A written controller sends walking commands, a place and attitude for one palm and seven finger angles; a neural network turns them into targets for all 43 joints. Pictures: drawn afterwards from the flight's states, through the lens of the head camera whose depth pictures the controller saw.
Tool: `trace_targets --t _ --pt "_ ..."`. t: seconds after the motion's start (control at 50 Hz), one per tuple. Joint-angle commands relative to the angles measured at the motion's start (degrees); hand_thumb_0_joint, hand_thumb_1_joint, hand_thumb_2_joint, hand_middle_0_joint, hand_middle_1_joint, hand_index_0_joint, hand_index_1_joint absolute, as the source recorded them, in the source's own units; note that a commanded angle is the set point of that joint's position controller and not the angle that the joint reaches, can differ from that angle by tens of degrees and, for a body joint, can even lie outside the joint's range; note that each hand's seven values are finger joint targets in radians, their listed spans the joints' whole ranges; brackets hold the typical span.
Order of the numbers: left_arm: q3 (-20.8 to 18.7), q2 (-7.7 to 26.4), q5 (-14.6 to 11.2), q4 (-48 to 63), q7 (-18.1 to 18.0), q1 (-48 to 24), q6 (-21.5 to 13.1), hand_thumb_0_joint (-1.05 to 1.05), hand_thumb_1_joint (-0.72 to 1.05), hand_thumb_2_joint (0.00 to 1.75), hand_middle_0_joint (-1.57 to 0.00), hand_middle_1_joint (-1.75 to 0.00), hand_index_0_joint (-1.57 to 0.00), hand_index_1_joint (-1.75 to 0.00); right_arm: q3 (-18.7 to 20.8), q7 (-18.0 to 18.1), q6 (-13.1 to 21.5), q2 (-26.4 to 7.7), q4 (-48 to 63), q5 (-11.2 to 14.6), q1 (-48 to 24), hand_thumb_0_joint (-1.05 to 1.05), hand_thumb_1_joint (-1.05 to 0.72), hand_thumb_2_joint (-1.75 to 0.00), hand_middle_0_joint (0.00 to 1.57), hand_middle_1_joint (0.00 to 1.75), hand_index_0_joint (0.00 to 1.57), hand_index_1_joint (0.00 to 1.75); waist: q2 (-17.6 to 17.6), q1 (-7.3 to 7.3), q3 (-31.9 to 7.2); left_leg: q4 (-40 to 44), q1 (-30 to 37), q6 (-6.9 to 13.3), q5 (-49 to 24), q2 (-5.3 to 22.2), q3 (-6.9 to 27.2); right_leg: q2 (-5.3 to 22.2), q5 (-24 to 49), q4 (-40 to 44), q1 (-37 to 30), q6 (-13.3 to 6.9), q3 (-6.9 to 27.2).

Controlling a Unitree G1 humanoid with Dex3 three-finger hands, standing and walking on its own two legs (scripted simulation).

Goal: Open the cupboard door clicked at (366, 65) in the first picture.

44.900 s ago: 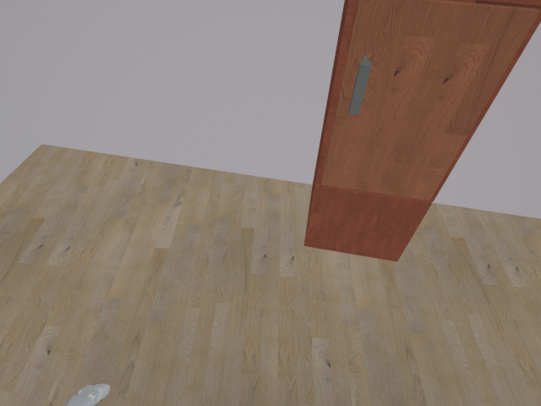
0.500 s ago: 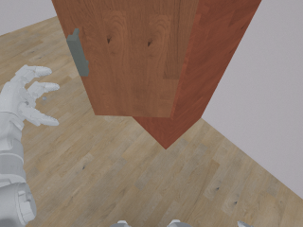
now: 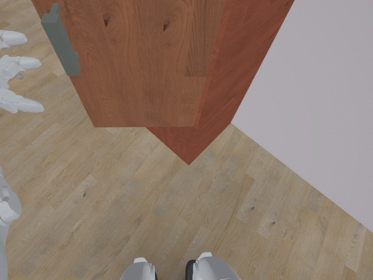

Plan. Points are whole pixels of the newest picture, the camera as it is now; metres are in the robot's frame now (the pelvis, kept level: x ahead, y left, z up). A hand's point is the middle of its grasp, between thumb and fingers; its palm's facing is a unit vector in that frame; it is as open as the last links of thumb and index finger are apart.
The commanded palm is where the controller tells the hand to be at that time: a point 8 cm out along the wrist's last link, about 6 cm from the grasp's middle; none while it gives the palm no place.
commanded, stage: move the hooked fingers beside the handle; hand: left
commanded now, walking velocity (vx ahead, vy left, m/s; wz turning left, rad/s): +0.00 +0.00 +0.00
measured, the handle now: (65, 41) +0.60 +0.23 +0.10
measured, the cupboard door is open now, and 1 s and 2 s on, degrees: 46 46 46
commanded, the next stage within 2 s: slide the fingers in behind the handle in 1.30 s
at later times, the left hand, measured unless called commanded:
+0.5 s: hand (25, 53) +0.55 +0.29 +0.10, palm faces -0.02 -1.00 +0.00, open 14.0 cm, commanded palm +0.53 +0.33 +0.09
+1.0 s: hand (26, 61) +0.53 +0.28 +0.10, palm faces +0.00 -1.00 +0.00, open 14.0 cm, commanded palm +0.52 +0.32 +0.09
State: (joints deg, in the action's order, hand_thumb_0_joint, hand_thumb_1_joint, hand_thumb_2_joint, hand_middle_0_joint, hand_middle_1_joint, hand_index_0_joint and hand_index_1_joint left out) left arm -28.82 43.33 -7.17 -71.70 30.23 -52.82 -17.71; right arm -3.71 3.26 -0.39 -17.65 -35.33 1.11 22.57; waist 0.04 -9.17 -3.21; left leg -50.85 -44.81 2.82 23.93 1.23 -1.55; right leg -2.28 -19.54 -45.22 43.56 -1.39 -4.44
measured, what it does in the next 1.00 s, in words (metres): stands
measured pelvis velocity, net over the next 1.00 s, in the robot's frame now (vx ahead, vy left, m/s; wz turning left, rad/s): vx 0.02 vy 0.01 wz -0.01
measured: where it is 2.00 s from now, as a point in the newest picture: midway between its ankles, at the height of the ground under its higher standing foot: outside the picture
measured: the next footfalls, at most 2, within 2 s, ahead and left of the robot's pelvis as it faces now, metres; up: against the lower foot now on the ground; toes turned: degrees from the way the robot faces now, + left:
none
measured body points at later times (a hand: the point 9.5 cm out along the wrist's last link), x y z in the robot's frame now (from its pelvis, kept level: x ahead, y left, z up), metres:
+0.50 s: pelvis +0.02 +0.01 -0.01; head +0.18 +0.05 +0.41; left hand +0.55 +0.34 +0.11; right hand -0.04 -0.25 -0.09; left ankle +0.00 +0.08 -0.69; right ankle +0.02 -0.11 -0.69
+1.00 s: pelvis +0.02 +0.01 +0.00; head +0.16 +0.05 +0.42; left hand +0.52 +0.34 +0.11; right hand +0.01 -0.26 -0.10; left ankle +0.00 +0.08 -0.69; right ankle +0.02 -0.11 -0.69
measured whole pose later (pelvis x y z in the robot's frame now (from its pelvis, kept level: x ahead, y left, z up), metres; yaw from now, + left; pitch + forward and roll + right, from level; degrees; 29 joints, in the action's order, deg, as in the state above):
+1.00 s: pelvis +0.02 +0.01 +0.00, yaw -1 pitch +22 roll -5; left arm -29.2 45.5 -5.0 -71.9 27.9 -57.1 -16.4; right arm -3.8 1.0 -6.3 -16.9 -32.8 -0.2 23.3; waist -1.0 -11.3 -4.5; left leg -53.4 -49.0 3.2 26.1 2.1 -0.6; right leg -3.3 -20.3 -45.0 46.4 -0.8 -5.0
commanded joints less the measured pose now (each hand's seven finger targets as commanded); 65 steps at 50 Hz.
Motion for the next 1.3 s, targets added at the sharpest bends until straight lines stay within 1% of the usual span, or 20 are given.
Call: trace_targets --t 0.0,0.06,0.12,0.18,0.26,0.32,0.4,0.48,0.58,0.66,0.7,0.8,0.86,0.88,0.94,1.02,1.12,1.16,1.2,1.28 --pt "-1.93 19.60 -0.91 10.41 0.33 -25.77 -2.65 0.00 -0.50 0.30 -0.30 -1.20 -0.30 -1.20 3.99 1.07 0.08 -11.25 2.55 -0.56 10.56 0.00 -0.90 -0.90 0.20 0.30 0.20 0.30 -10.20 -0.58 -26.03 4.98 17.87 -1.40 -23.76 0.72 5.53 -0.54 14.55 2.99 -7.64 0.09 3.28" --pt "-3.14 22.04 -0.51 7.93 0.53 -26.11 -1.72 0.00 -0.50 0.30 -0.30 -1.20 -0.30 -1.20 3.77 1.05 -0.81 -11.47 2.71 -0.56 11.59 0.00 -0.90 -0.90 0.20 0.30 0.20 0.30 -7.83 -0.96 -26.11 4.28 14.42 -0.75 -23.22 0.65 5.09 -0.63 15.83 2.87 -9.42 0.32 3.66" --pt "-2.44 23.12 0.63 8.84 0.39 -30.11 -1.86 0.00 -0.50 0.30 -0.30 -1.20 -0.30 -1.20 3.59 0.87 -1.56 -11.52 2.63 -0.88 12.53 0.00 -0.90 -0.90 0.20 0.30 0.20 0.30 -12.69 -1.56 -26.94 3.80 16.15 -1.31 -24.72 0.80 5.51 -0.86 15.31 2.37 -7.07 0.10 3.38" --pt "-3.34 24.82 1.29 7.92 -0.42 -31.33 -1.75 0.00 -0.50 0.30 -0.30 -1.20 -0.30 -1.20 3.40 0.84 -2.29 -11.69 2.61 -1.15 13.62 0.00 -0.90 -0.90 0.20 0.30 0.20 0.30 -12.08 -2.21 -26.20 3.17 16.56 -1.43 -26.57 1.07 6.15 -1.26 15.38 2.08 -5.26 -0.05 2.73" --pt "-3.67 25.99 2.15 9.11 -0.57 -32.95 -1.77 0.00 -0.50 0.30 -0.30 -1.20 -0.30 -1.20 3.60 0.47 -3.31 -11.89 2.21 -1.60 15.22 0.00 -0.90 -0.90 0.20 0.30 0.20 0.30 -15.27 -2.60 -30.80 2.19 20.25 -2.21 -31.25 1.56 6.61 -1.38 16.84 1.76 -4.18 0.13 2.52" --pt "-3.22 26.06 2.48 6.42 -0.33 -34.22 -0.69 0.00 -0.50 0.30 -0.30 -1.20 -0.30 -1.20 3.38 0.25 -4.04 -11.97 1.67 -1.74 16.06 0.00 -0.90 -0.90 0.20 0.30 0.20 0.30 -14.77 -3.95 -29.34 1.45 20.02 -2.35 -32.97 1.94 6.95 -1.73 17.40 1.70 -2.32 0.23 2.01" --pt "-5.03 27.03 2.56 7.85 0.35 -26.84 0.11 0.00 -0.50 0.30 -0.30 -1.20 -0.30 -1.20 3.65 -0.21 -4.72 -11.84 2.99 -1.90 16.82 0.00 -0.90 -0.90 0.20 0.30 0.20 0.30 -16.45 -1.12 -32.88 1.47 22.25 -2.93 -39.74 2.10 6.83 -1.87 20.64 1.23 -4.50 0.01 1.71" --pt "-5.23 25.92 1.55 9.44 0.38 -26.01 -0.05 0.00 -0.50 0.30 -0.30 -1.20 -0.30 -1.20 3.88 -0.68 -5.51 -11.72 3.66 -1.98 16.74 0.00 -0.90 -0.90 0.20 0.30 0.20 0.30 -12.79 -1.63 -29.37 1.74 20.48 -2.57 -39.15 2.27 6.89 -2.40 20.84 1.50 -4.55 0.02 1.20" --pt "-6.84 25.06 0.08 17.63 -0.13 -25.18 -2.47 0.00 -0.50 0.30 -0.30 -1.20 -0.30 -1.20 4.90 -1.74 -5.69 -11.68 3.99 -2.23 16.76 0.00 -0.90 -0.90 0.20 0.30 0.20 0.30 -18.72 -0.46 -34.78 0.94 28.64 -3.87 -47.50 2.86 7.57 -2.82 21.97 1.35 -3.04 -0.41 1.10" --pt "-2.59 19.22 -0.13 12.16 -0.18 -24.72 -0.95 0.00 -0.50 0.30 -0.30 -1.20 -0.30 -1.20 4.60 -1.97 -6.15 -11.24 2.96 -1.86 15.95 0.00 -0.90 -0.90 0.20 0.30 0.20 0.30 -15.20 -2.27 -27.23 1.82 25.17 -3.17 -40.94 2.66 7.32 -2.72 18.38 2.71 -0.89 0.16 0.83" --pt "-2.70 20.11 0.31 13.94 -0.33 -26.50 -0.80 0.00 -0.50 0.30 -0.30 -1.20 -0.30 -1.20 4.58 -1.72 -6.19 -11.16 2.81 -1.92 15.90 0.00 -0.90 -0.90 0.20 0.30 0.20 0.30 -18.34 -1.62 -29.36 1.75 26.98 -3.68 -43.02 2.48 7.53 -2.51 19.01 2.42 -1.25 -0.01 0.90" --pt "-0.66 17.45 0.33 12.60 -1.52 -26.99 -1.18 0.00 -0.50 0.30 -0.30 -1.20 -0.30 -1.20 4.31 -1.53 -6.15 -10.85 2.80 -1.89 14.95 0.00 -0.90 -0.90 0.20 0.30 0.20 0.30 -15.56 -2.47 -26.64 1.87 25.50 -3.63 -40.21 2.47 7.85 -2.44 17.64 2.46 -0.25 0.00 0.71" --pt "-2.98 20.40 0.07 12.36 -2.12 -28.22 -1.88 0.00 -0.50 0.30 -0.30 -1.20 -0.30 -1.20 4.35 -1.27 -5.68 -11.18 3.01 -1.79 14.58 0.00 -0.90 -0.90 0.20 0.30 0.20 0.30 -12.14 -2.64 -28.30 1.78 22.10 -2.75 -35.80 1.95 7.12 -2.32 19.00 2.13 -4.05 0.08 1.44" --pt "-4.59 22.34 0.04 13.84 -2.41 -28.49 -2.59 0.00 -0.50 0.30 -0.30 -1.20 -0.30 -1.20 4.41 -1.05 -5.46 -11.36 3.24 -1.90 14.50 0.00 -0.90 -0.90 0.20 0.30 0.20 0.30 -13.96 -1.88 -29.94 1.53 22.64 -2.89 -37.05 1.81 7.16 -2.22 19.87 1.54 -4.83 -0.29 1.59" --pt "-0.84 18.52 0.93 11.65 -2.63 -28.98 -2.61 0.00 -0.50 0.30 -0.30 -1.20 -0.30 -1.20 3.87 -1.29 -5.54 -10.68 2.89 -1.73 13.65 0.00 -0.90 -0.90 0.20 0.30 0.20 0.30 -15.06 -2.58 -27.31 1.53 22.63 -3.12 -34.96 1.89 7.07 -2.13 17.52 1.93 -2.17 0.03 1.42" --pt "-2.36 21.75 1.37 9.21 -2.66 -28.74 -1.84 0.00 -0.50 0.30 -0.30 -1.20 -0.30 -1.20 3.69 -0.62 -5.40 -11.15 3.21 -1.38 13.41 0.00 -0.90 -0.90 0.20 0.30 0.20 0.30 -11.23 -2.63 -26.89 1.85 17.78 -1.91 -29.22 1.41 6.46 -1.96 17.31 1.97 -5.07 0.21 2.04" --pt "-1.77 22.34 1.61 8.92 -2.28 -30.28 -2.00 0.00 -0.50 0.30 -0.30 -1.20 -0.30 -1.20 3.11 -0.36 -4.93 -10.98 3.39 -1.23 13.13 0.00 -0.90 -0.90 0.20 0.30 0.20 0.30 -13.83 -2.77 -26.68 1.97 15.76 -1.51 -25.40 1.18 5.74 -1.74 15.92 1.93 -5.14 0.13 2.55" --pt "-2.65 24.12 1.88 8.43 -2.27 -31.21 -2.06 0.00 -0.50 0.30 -0.30 -1.20 -0.30 -1.20 3.11 -0.25 -4.79 -11.16 3.18 -1.18 13.45 0.00 -0.90 -0.90 0.20 0.30 0.20 0.30 -11.45 -3.11 -26.52 1.79 13.62 -0.95 -23.35 1.18 5.65 -1.77 15.41 2.04 -6.25 0.32 2.83" --pt "-3.57 25.55 1.69 9.60 -1.93 -31.92 -2.61 0.00 -0.50 0.30 -0.30 -1.20 -0.30 -1.20 3.18 -0.02 -4.64 -11.29 3.24 -1.20 13.72 0.00 -0.90 -0.90 0.20 0.30 0.20 0.30 -13.35 -2.64 -29.06 1.68 14.58 -1.15 -24.30 1.13 5.82 -1.76 15.99 1.58 -6.86 0.16 2.98" --pt "-1.50 23.23 1.43 8.16 -1.29 -32.97 -2.13 0.00 -0.50 0.30 -0.30 -1.20 -0.30 -1.20 2.83 0.08 -4.35 -11.25 2.66 -1.16 14.22 0.00 -0.90 -0.90 0.20 0.30 0.20 0.30 -14.61 -3.47 -26.85 1.70 14.95 -1.12 -23.45 1.16 6.07 -1.84 13.99 1.84 -3.92 0.01 2.60"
